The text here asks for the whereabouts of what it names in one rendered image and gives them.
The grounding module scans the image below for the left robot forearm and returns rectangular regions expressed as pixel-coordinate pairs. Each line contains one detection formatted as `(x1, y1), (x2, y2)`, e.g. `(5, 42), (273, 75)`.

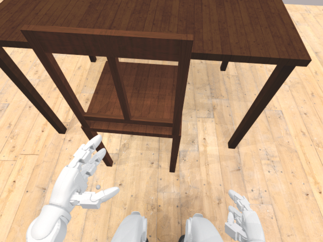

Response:
(26, 204), (72, 242)

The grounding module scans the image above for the left robot hand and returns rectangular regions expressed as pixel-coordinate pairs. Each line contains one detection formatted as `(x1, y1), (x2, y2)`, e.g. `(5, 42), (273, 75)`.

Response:
(49, 135), (120, 213)

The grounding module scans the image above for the robot thigh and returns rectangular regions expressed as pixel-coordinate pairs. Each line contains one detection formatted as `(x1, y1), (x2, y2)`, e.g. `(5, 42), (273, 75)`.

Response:
(185, 217), (224, 242)
(111, 214), (147, 242)

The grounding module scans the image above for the right robot thigh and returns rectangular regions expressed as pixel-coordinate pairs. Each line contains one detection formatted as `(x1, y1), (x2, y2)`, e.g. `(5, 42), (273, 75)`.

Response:
(185, 217), (224, 242)

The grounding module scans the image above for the chair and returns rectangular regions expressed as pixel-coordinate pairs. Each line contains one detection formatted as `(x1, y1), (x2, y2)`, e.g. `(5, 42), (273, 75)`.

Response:
(20, 25), (193, 172)

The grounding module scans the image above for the right robot hand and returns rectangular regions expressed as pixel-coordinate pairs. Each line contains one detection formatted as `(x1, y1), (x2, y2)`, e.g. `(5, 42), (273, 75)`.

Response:
(225, 190), (265, 242)

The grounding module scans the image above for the left robot thigh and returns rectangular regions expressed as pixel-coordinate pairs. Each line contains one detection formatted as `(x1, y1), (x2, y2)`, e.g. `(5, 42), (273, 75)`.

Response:
(111, 214), (147, 242)

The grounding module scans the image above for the table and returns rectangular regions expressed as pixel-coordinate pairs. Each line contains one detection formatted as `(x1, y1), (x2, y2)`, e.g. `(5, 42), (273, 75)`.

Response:
(0, 0), (312, 149)

